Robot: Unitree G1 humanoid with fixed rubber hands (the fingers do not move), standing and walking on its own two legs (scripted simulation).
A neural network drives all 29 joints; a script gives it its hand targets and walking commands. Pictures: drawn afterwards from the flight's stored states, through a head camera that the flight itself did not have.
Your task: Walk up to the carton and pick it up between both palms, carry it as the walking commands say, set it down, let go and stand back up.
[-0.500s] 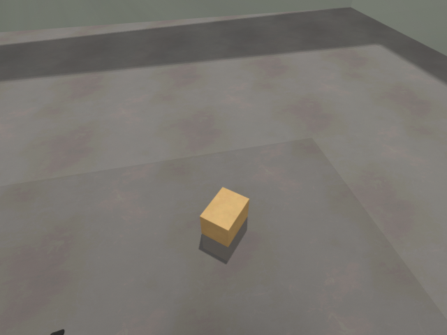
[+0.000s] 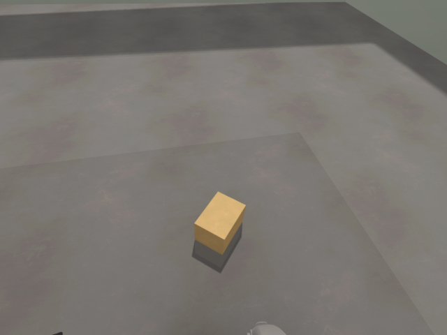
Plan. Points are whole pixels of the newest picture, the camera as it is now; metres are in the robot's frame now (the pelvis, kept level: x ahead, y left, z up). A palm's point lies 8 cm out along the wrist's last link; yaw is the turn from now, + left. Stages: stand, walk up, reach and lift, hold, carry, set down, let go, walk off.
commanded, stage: walk up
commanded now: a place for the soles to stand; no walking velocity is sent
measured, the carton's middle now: (220, 222) +0.76 -0.04 -0.67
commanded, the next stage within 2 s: none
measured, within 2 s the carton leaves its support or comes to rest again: neither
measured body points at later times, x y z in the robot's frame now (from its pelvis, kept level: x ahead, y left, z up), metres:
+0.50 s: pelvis +0.09 -0.02 -0.01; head +0.10 -0.02 +0.44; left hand +0.19 +0.31 -0.10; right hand +0.15 -0.35 -0.10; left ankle +0.15 +0.10 -0.69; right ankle +0.12 -0.13 -0.71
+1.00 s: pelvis +0.16 -0.04 -0.01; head +0.18 -0.04 +0.44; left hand +0.27 +0.29 -0.11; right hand +0.22 -0.37 -0.11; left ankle +0.17 +0.10 -0.70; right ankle +0.23 -0.13 -0.71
